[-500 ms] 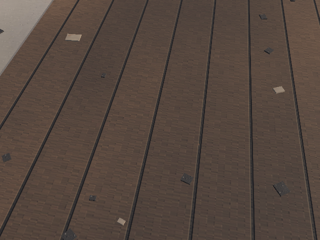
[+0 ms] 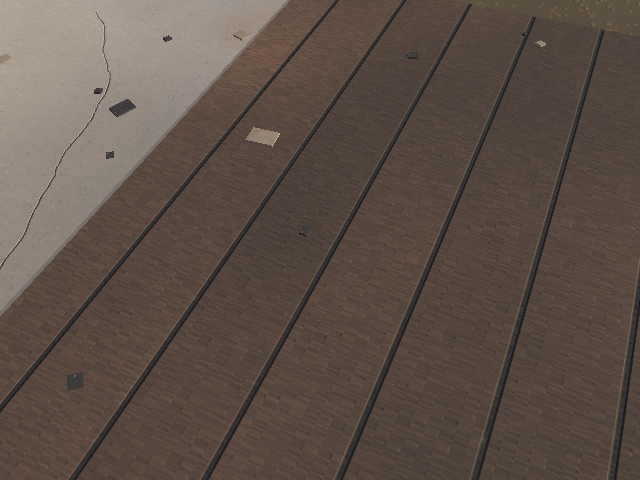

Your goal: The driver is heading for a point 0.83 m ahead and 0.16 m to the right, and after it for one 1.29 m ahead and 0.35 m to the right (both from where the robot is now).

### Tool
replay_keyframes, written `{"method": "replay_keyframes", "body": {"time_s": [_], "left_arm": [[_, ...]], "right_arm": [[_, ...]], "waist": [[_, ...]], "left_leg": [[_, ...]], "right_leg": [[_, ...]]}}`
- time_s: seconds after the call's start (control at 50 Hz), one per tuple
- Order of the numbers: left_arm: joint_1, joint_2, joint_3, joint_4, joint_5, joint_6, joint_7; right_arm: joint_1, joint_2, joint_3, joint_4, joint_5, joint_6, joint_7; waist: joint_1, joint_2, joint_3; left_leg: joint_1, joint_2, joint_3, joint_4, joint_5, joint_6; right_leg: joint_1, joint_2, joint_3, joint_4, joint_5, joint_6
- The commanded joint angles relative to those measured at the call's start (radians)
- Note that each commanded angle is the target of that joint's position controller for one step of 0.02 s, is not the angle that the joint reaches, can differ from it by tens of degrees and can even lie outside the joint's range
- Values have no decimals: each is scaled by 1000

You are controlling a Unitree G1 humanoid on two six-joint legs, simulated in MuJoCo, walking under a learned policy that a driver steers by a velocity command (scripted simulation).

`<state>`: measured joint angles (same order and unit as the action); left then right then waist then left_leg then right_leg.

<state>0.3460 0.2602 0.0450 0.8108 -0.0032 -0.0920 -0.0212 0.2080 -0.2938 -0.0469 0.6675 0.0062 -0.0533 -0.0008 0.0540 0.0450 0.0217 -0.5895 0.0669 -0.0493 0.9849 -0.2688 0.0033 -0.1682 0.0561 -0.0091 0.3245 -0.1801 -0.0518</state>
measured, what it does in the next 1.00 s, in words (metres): walks ahead, turning right: left foot, then right foot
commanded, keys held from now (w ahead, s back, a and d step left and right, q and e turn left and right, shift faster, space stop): w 0.24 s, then w+e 0.76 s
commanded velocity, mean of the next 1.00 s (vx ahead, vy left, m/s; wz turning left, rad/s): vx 0.50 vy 0.00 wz -0.29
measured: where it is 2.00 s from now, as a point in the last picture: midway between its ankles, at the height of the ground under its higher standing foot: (471, 272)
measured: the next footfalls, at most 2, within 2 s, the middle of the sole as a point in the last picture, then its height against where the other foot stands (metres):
left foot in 0.26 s outside the picture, level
right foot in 0.80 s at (413, 439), level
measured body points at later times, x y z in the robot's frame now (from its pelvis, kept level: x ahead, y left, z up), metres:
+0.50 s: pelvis +0.27 +0.07 +0.00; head +0.29 +0.08 +0.45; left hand +0.40 +0.34 -0.12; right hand +0.34 -0.22 -0.11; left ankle +0.27 +0.15 -0.75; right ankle +0.32 -0.11 -0.66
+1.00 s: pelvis +0.54 -0.03 +0.00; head +0.57 -0.05 +0.44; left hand +0.73 +0.20 -0.11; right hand +0.59 -0.34 -0.10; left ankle +0.62 +0.14 -0.67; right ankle +0.54 -0.10 -0.75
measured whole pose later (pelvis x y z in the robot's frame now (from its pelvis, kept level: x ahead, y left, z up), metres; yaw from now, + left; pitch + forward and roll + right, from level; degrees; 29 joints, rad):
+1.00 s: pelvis +0.54 -0.03 +0.00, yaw -22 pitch +1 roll +0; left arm 0.28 0.29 0.07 0.70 -0.01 -0.04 -0.02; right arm 0.16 -0.31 -0.05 0.73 -0.01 -0.10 0.00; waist 0.02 0.02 0.05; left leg -0.56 0.10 -0.07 1.09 -0.32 -0.03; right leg -0.26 0.11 0.04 0.40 -0.16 -0.10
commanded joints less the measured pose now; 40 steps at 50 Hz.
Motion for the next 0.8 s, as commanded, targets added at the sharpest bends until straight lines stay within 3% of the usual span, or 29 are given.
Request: {"method": "replay_keyframes", "body": {"time_s": [0.02,0.08,0.16,0.2,0.22,0.24,0.26,0.28,0.3,0.32,0.34,0.36,0.38,0.4,0.46,0.52,0.6,0.66,0.7,0.76,0.78,0.8], "left_arm": [[-39,173,39,-56,-9,-11,9],[2,187,38,-30,-16,-1,10],[63,198,39,8,-23,17,12],[63,215,44,18,-24,28,17],[49,226,47,18,-24,33,20],[38,222,44,16,-25,37,23],[35,189,30,3,-14,35,24],[100,88,-4,-33,5,20,21],[126,88,-9,-23,-13,3,17],[49,185,21,-34,-40,-3,14],[-18,187,23,-52,-46,-3,13],[-46,171,24,-54,-35,4,15],[-37,161,30,-47,-25,17,18],[-8,138,28,-36,-25,32,19],[-15,101,28,-39,-25,56,23],[-84,90,28,-64,-20,52,17],[-221,61,12,-111,-15,43,-10],[-312,56,6,-163,-16,43,-28],[-344,62,8,-195,-17,44,-41],[-264,109,34,-209,-18,52,-49],[-153,148,57,-188,-20,55,-44],[14,207,90,-148,-21,59,-28]], "right_arm": [[-70,-26,1,-84,-4,-21,6],[-159,-21,6,-98,5,-29,17],[-248,-36,0,-129,15,-37,35],[-239,-56,-7,-133,14,-40,42],[-189,-74,-17,-121,11,-41,41],[-78,-106,-36,-86,5,-40,35],[79,-155,-58,-50,-3,-38,24],[214,-258,-81,-38,-26,-31,13],[242,-213,-71,-24,-12,-23,16],[190,-153,-50,-20,-5,-24,16],[129,-121,-39,-22,-3,-25,15],[68,-91,-29,-18,-7,-30,19],[26,-65,-23,-15,-13,-40,23],[1,-62,-25,-9,-18,-49,24],[-9,-74,-35,24,-25,-71,21],[12,-90,-41,57,-27,-72,9],[51,-126,-48,88,-17,-60,-5],[109,-147,-56,122,-4,-38,-9],[125,-159,-61,135,5,-19,-12],[101,-199,-71,128,11,6,-25],[91,-207,-72,124,11,14,-30],[76,-198,-66,116,13,13,-35]], "waist": [[-7,-122,-3],[25,-121,13],[41,-125,37],[15,-133,30],[-22,-137,2],[-84,-123,-68],[-155,-95,-180],[-167,115,-348],[-168,231,-432],[-171,125,-261],[-146,84,-154],[-113,43,-80],[-79,60,-44],[-55,74,-32],[-33,37,-4],[-47,11,16],[-101,-14,54],[-134,-26,83],[-134,-17,81],[-61,44,-12],[5,46,-76],[96,13,-159]], "left_leg": [[-74,32,1,-173,136,-15],[-6,4,29,-335,275,-18],[15,-18,32,-433,272,8],[57,-30,37,-471,212,36],[141,-50,55,-496,195,55],[306,-74,78,-525,205,82],[572,-8,15,-499,222,124],[964,263,-356,-491,182,244],[1012,359,-656,-635,6,319],[880,323,-544,-668,-77,272],[744,280,-402,-694,-59,237],[618,235,-305,-737,1,217],[531,200,-227,-774,63,199],[468,183,-172,-808,106,193],[415,176,-46,-856,256,200],[456,162,55,-864,343,189],[499,160,155,-877,363,163],[623,197,183,-841,413,158],[698,217,202,-786,520,146],[734,214,245,-575,997,112],[699,196,259,-413,1068,95],[554,156,277,-178,949,57]], "right_leg": [[60,-255,203,-177,192,-173],[53,-235,138,-172,215,-149],[132,-283,148,-138,233,-131],[181,-305,151,-94,310,-113],[188,-298,133,-33,436,-100],[165,-260,93,98,574,-78],[30,-213,67,308,511,-46],[-332,-83,5,695,92,22],[-511,-19,106,888,-397,33],[-597,-76,144,959,-352,26],[-599,-121,117,934,-262,22],[-567,-151,104,882,-193,30],[-517,-177,112,837,-138,36],[-462,-186,113,826,-99,45],[-472,-184,128,788,-4,67],[-522,-175,139,640,151,72],[-494,-161,56,421,288,55],[-550,-154,23,337,241,29],[-561,-138,-11,307,157,6],[-379,-43,-100,307,2,-52],[-225,-4,-112,285,-10,-81],[46,9,-69,209,55,-126]]}}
